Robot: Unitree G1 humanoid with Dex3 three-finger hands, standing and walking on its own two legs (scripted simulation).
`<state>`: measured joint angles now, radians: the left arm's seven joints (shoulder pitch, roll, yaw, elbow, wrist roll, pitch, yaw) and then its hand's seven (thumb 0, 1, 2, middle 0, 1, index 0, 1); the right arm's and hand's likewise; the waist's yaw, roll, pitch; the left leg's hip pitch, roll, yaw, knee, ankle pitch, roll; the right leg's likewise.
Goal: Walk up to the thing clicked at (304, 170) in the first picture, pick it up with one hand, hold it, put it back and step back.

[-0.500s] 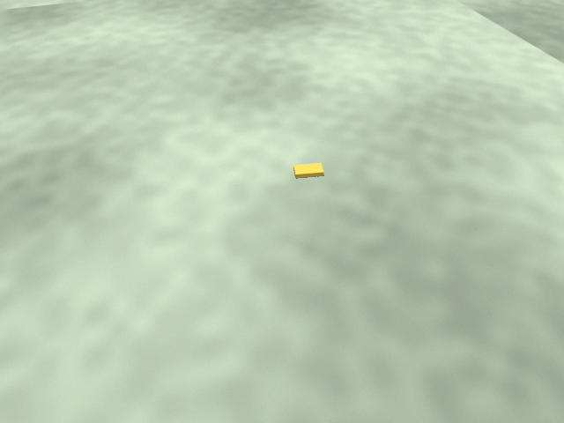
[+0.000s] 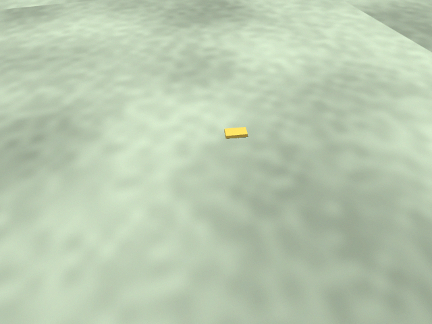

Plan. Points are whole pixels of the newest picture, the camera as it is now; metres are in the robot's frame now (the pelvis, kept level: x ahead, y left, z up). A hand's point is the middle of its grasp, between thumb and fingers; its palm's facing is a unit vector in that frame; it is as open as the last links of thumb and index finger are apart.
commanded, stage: stand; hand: left
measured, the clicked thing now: (235, 132) +1.42 -0.10 -0.77
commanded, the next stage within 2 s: walk up in 0.62 s
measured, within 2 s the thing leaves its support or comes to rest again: neither
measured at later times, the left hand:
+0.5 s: hand out of the picture +0.07 +0.25 -0.16, palm faces -0.03 -0.94 -0.34, open 7.4 cm
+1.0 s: hand (129, 308) +0.19 +0.21 -0.15, palm faces -0.01 -0.91 -0.42, open 7.4 cm
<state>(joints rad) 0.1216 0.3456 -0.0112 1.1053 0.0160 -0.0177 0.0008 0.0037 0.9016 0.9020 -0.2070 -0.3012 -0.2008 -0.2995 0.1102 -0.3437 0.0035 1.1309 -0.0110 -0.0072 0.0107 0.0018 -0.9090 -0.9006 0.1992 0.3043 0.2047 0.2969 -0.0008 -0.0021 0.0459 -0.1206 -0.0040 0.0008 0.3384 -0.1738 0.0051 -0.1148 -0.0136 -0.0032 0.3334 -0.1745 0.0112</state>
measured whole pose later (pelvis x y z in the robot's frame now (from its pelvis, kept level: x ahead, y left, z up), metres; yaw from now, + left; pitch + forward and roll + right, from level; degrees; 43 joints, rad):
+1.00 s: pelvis +0.09 -0.10 -0.03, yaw +0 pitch -3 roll +0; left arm 0.19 0.46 0.13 0.94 0.06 -0.03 -0.11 0.00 0.90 0.90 -0.20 -0.30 -0.20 -0.30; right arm 0.32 -0.48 -0.10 1.03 -0.05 -0.04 0.01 0.01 -0.91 -0.90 0.20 0.30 0.21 0.30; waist 0.00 0.03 0.03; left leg -0.19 0.11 -0.07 0.81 -0.52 0.04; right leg -0.37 -0.06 -0.05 0.67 -0.25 0.01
